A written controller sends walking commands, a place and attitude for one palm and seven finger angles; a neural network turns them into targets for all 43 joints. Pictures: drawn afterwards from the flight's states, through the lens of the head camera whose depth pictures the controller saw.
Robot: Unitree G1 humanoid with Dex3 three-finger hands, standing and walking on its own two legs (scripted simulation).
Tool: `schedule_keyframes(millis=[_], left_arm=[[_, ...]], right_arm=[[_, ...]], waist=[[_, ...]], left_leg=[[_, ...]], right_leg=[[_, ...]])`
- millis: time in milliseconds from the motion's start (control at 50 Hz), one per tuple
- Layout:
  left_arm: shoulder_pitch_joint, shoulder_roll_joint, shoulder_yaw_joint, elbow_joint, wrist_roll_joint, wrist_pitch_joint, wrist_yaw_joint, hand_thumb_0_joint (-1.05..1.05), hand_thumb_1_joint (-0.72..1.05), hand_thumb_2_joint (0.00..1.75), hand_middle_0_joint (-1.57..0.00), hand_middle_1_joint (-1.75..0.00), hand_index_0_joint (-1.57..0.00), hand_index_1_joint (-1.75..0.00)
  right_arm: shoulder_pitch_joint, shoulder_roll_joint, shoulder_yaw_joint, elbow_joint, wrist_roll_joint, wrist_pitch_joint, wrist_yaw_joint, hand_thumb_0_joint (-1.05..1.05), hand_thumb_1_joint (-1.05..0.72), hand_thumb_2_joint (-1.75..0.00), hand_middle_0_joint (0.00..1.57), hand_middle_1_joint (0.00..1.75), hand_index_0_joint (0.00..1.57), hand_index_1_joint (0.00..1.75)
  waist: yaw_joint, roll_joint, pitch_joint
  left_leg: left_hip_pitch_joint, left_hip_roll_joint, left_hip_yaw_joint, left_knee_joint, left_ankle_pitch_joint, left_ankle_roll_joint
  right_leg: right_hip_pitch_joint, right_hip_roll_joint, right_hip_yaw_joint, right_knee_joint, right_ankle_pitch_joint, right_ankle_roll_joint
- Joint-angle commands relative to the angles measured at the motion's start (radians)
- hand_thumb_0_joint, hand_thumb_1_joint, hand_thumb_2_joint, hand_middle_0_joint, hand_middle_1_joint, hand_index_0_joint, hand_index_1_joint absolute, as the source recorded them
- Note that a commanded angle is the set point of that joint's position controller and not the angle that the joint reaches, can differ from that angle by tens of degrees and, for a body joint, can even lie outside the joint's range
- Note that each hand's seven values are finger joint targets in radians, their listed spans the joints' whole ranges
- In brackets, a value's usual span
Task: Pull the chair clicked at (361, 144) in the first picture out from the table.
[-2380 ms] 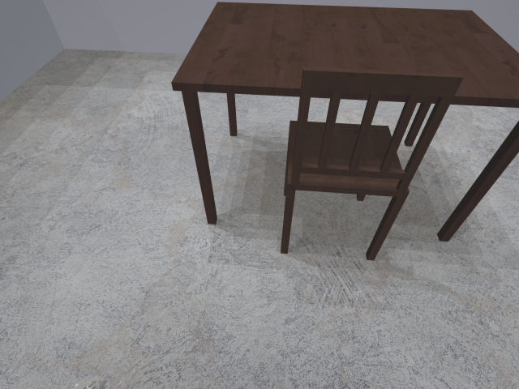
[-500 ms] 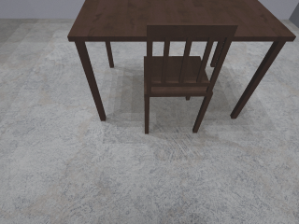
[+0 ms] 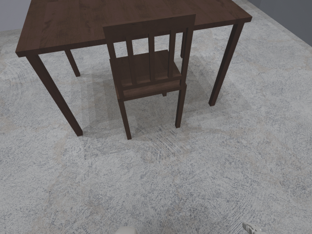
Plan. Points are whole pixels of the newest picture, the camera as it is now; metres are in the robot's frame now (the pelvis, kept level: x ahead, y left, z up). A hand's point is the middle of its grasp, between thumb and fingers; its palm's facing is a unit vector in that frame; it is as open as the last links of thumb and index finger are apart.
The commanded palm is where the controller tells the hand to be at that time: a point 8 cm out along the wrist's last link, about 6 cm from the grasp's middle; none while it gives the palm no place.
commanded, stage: walk to a spot facing it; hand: left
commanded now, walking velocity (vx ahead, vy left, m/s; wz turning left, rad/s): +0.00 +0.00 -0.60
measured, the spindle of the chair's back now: (151, 58) +0.88 +0.12 -0.10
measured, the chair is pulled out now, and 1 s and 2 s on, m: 0.00 0.00 0.00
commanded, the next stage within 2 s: none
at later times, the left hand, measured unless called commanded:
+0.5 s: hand out of the picture +0.11 +0.25 -0.17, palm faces -0.28 -0.94 -0.17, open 7.4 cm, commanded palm none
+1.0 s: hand (110, 225) +0.16 +0.16 -0.16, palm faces -0.53 -0.82 -0.22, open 7.4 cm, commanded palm none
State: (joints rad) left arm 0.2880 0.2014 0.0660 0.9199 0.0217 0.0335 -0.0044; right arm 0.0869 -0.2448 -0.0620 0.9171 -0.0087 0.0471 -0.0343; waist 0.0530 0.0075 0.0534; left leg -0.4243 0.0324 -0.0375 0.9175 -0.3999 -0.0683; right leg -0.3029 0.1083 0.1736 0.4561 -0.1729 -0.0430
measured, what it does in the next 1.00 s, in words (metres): steps on the spot, turning right: left foot, then right foot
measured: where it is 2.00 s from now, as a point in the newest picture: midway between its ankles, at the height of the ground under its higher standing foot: (207, 213)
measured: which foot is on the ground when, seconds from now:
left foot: up 0.00-0.12, down 0.14-0.72, up 0.74-1.00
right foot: down 0.00-0.14, up 0.16-0.70, down 0.72-1.00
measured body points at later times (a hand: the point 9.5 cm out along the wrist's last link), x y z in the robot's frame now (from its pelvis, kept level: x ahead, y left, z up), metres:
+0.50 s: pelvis -0.02 +0.08 +0.00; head +0.02 +0.10 +0.45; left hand +0.13 +0.30 -0.16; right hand -0.07 -0.17 -0.12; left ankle -0.01 +0.15 -0.74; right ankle -0.09 -0.09 -0.66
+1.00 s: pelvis +0.01 +0.02 +0.00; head +0.01 +0.01 +0.45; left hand +0.18 +0.20 -0.14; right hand -0.08 -0.23 -0.14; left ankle +0.14 +0.12 -0.68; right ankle -0.10 -0.05 -0.74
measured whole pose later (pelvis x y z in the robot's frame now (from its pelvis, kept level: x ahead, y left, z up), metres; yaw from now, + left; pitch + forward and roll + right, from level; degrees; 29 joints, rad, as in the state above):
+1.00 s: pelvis +0.01 +0.02 +0.00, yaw -36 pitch +0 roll +0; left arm 0.31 0.19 0.06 0.95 0.02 -0.01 -0.02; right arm 0.23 -0.24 -0.07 0.92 -0.03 0.02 0.02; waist 0.00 0.03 0.00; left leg -0.54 0.13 0.04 0.96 -0.28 -0.08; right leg -0.13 0.03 0.06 0.41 -0.29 -0.02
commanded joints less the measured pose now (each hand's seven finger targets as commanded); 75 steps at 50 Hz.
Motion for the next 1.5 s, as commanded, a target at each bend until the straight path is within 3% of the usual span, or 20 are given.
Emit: schedule_keyframes(millis=[0,80,120,140,240,400,620,660,680,700,760,840,980,1080,1100,1120,1140,1160,1280,1480], left_arm=[[0.024,0.229,0.058,-0.071,0.007,-0.009,0.019,0.00,0.90,0.90,-0.20,-0.30,-0.20,-0.30],[-0.069,0.224,0.057,-0.101,-0.003,0.003,0.012,0.00,0.90,0.90,-0.20,-0.30,-0.20,-0.30],[-0.058,0.129,0.041,-0.133,-0.011,0.006,-0.004,0.00,0.90,0.90,-0.20,-0.30,-0.20,-0.30],[-0.084,0.172,0.054,-0.133,0.005,0.005,-0.004,0.00,0.90,0.90,-0.20,-0.30,-0.20,-0.30],[0.006,0.146,0.052,-0.065,0.011,0.025,-0.031,0.00,0.90,0.90,-0.20,-0.30,-0.20,-0.30],[-0.130,0.119,0.034,-0.088,0.000,0.036,-0.031,0.00,0.90,0.90,-0.20,-0.30,-0.20,-0.30],[-0.172,0.082,0.022,-0.102,-0.002,0.011,-0.026,0.00,0.90,0.90,-0.20,-0.30,-0.20,-0.30],[-0.073,0.130,0.033,-0.072,0.002,-0.007,-0.020,0.00,0.90,0.90,-0.20,-0.30,-0.20,-0.30],[0.007,0.238,0.052,-0.050,0.010,-0.021,-0.007,0.00,0.90,0.90,-0.20,-0.30,-0.20,-0.30],[0.057,0.312,0.068,-0.038,-0.005,-0.017,0.007,0.00,0.90,0.90,-0.20,-0.30,-0.20,-0.30],[0.005,0.243,0.062,-0.046,-0.010,-0.025,0.018,0.00,0.90,0.90,-0.20,-0.30,-0.20,-0.30],[-0.035,0.187,0.039,-0.049,-0.007,-0.060,0.006,0.00,0.90,0.90,-0.20,-0.30,-0.20,-0.30],[0.039,0.204,0.043,-0.028,0.002,-0.077,0.000,0.00,0.90,0.90,-0.20,-0.30,-0.20,-0.30],[0.009,0.204,0.053,-0.030,0.001,-0.071,0.004,0.00,0.90,0.90,-0.20,-0.30,-0.20,-0.30],[0.007,0.170,0.050,-0.029,-0.001,-0.070,0.000,0.00,0.90,0.90,-0.20,-0.30,-0.20,-0.30],[0.027,0.100,0.041,-0.046,-0.017,-0.063,-0.012,0.00,0.90,0.90,-0.20,-0.30,-0.20,-0.30],[0.029,0.079,0.034,-0.064,-0.012,-0.068,-0.019,0.00,0.90,0.90,-0.20,-0.30,-0.20,-0.30],[-0.014,0.105,0.043,-0.069,-0.003,-0.069,-0.023,0.00,0.90,0.90,-0.20,-0.30,-0.20,-0.30],[0.044,0.048,0.041,0.000,0.011,-0.027,-0.049,0.00,0.90,0.90,-0.20,-0.30,-0.20,-0.30],[-0.239,0.005,0.015,-0.088,0.009,-0.020,-0.060,0.00,0.90,0.90,-0.20,-0.30,-0.20,-0.30]], right_arm=[[-0.005,-0.066,-0.016,-0.104,0.007,-0.035,-0.004,0.00,-0.90,-0.90,0.20,0.30,0.20,0.30],[0.157,-0.089,-0.019,-0.070,0.012,-0.053,-0.014,0.00,-0.90,-0.90,0.20,0.30,0.20,0.30],[0.160,-0.236,-0.044,-0.094,-0.004,-0.061,-0.015,0.00,-0.90,-0.90,0.20,0.30,0.20,0.30],[0.123,-0.237,-0.037,-0.114,-0.007,-0.055,-0.014,0.00,-0.90,-0.90,0.20,0.30,0.20,0.30],[0.035,-0.111,0.004,-0.127,-0.010,-0.068,-0.013,0.00,-0.90,-0.90,0.20,0.30,0.20,0.30],[0.247,-0.122,-0.011,-0.049,-0.008,-0.073,-0.018,0.00,-0.90,-0.90,0.20,0.30,0.20,0.30],[0.270,-0.157,-0.043,0.008,-0.018,-0.062,0.004,0.00,-0.90,-0.90,0.20,0.30,0.20,0.30],[0.276,-0.145,-0.038,0.009,-0.009,-0.058,0.013,0.00,-0.90,-0.90,0.20,0.30,0.20,0.30],[0.277,-0.077,-0.020,-0.022,-0.002,-0.052,0.022,0.00,-0.90,-0.90,0.20,0.30,0.20,0.30],[0.196,-0.050,-0.005,-0.075,-0.015,-0.041,0.022,0.00,-0.90,-0.90,0.20,0.30,0.20,0.30],[0.080,-0.086,-0.017,-0.092,-0.019,-0.041,0.033,0.00,-0.90,-0.90,0.20,0.30,0.20,0.30],[0.145,-0.070,-0.026,-0.050,-0.027,-0.047,0.045,0.00,-0.90,-0.90,0.20,0.30,0.20,0.30],[0.037,-0.059,-0.025,-0.122,-0.019,-0.071,0.056,0.00,-0.90,-0.90,0.20,0.30,0.20,0.30],[0.133,-0.063,-0.024,-0.109,-0.009,-0.102,0.041,0.00,-0.90,-0.90,0.20,0.30,0.20,0.30],[0.263,-0.112,-0.036,-0.069,-0.010,-0.109,0.026,0.00,-0.90,-0.90,0.20,0.30,0.20,0.30],[0.401,-0.231,-0.061,-0.037,-0.025,-0.114,0.014,0.00,-0.90,-0.90,0.20,0.30,0.20,0.30],[0.457,-0.272,-0.059,-0.029,-0.024,-0.111,0.014,0.00,-0.90,-0.90,0.20,0.30,0.20,0.30],[0.389,-0.242,-0.049,-0.047,-0.024,-0.102,0.013,0.00,-0.90,-0.90,0.20,0.30,0.20,0.30],[0.249,-0.048,0.005,-0.026,-0.008,-0.140,0.003,0.00,-0.90,-0.90,0.20,0.30,0.20,0.30],[0.399,-0.048,-0.005,0.064,-0.017,-0.136,0.005,0.00,-0.90,-0.90,0.20,0.30,0.20,0.30]], waist=[[-0.007,-0.171,-0.134],[-0.083,-0.162,-0.152],[-0.086,0.286,-0.112],[-0.079,0.184,-0.054],[-0.004,0.142,-0.023],[-0.084,0.136,-0.011],[-0.091,0.176,-0.095],[-0.036,0.074,-0.158],[0.002,-0.222,-0.199],[0.034,-0.334,-0.164],[0.023,-0.219,-0.027],[-0.047,-0.110,0.017],[-0.018,-0.177,0.046],[-0.069,-0.162,-0.027],[-0.124,-0.034,-0.093],[-0.179,0.263,-0.196],[-0.176,0.362,-0.189],[-0.159,0.206,-0.090],[-0.035,0.158,0.013],[-0.102,0.107,0.104]], left_leg=[[0.026,-0.027,-0.002,-0.150,-0.042,0.015],[0.347,-0.038,0.008,-0.495,0.137,0.048],[0.460,0.373,-0.401,-0.707,0.105,0.161],[0.305,0.459,-0.430,-0.706,0.159,0.231],[0.218,0.205,-0.023,-0.639,0.371,0.169],[0.390,0.283,-0.009,-0.624,0.509,0.211],[0.350,0.340,0.158,-0.467,0.586,0.177],[0.218,0.309,0.242,-0.271,0.434,0.086],[-0.036,0.202,0.307,-0.051,0.024,0.021],[-0.245,0.096,0.219,0.161,-0.273,-0.010],[-0.340,0.129,0.075,0.253,-0.079,0.011],[-0.203,0.115,0.094,0.159,0.089,-0.017],[-0.170,0.073,0.091,-0.055,0.131,-0.016],[0.214,0.006,0.117,-0.391,0.139,0.008],[0.437,0.030,0.094,-0.471,0.127,0.016],[0.636,0.309,-0.227,-0.565,-0.099,0.074],[0.598,0.488,-0.480,-0.717,-0.252,0.142],[0.462,0.500,-0.494,-0.760,-0.305,0.185],[0.284,0.290,0.090,-0.707,0.287,0.089],[0.452,0.317,0.252,-0.694,0.528,0.169]], right_leg=[[0.141,-0.275,0.346,-0.095,0.296,-0.138],[-0.062,-0.174,0.299,-0.019,0.152,-0.033],[-0.377,0.031,0.000,0.354,-0.362,0.074],[-0.356,-0.050,-0.038,0.550,-0.376,0.099],[-0.295,-0.093,-0.108,0.825,-0.147,0.129],[-0.330,-0.153,-0.150,0.628,-0.179,0.144],[-0.037,-0.134,-0.265,0.191,-0.208,0.071],[0.221,-0.160,-0.239,-0.039,-0.028,0.034],[0.422,-0.385,0.060,-0.140,0.008,-0.052],[0.406,-0.531,0.312,-0.173,0.108,-0.146],[0.285,-0.427,0.246,-0.252,-0.256,-0.155],[0.133,-0.327,0.078,-0.239,-0.100,-0.123],[0.115,-0.308,0.138,-0.247,-0.167,-0.135],[0.009,-0.263,0.142,-0.074,-0.053,-0.091],[-0.082,-0.192,0.085,0.107,-0.027,-0.055],[-0.275,-0.057,-0.046,0.420,-0.250,0.000],[-0.397,-0.036,-0.125,0.672,-0.409,0.033],[-0.409,-0.115,-0.085,0.766,-0.354,0.027],[-0.363,-0.195,-0.159,0.819,-0.027,0.064],[-0.473,-0.215,-0.279,0.428,0.039,0.070]])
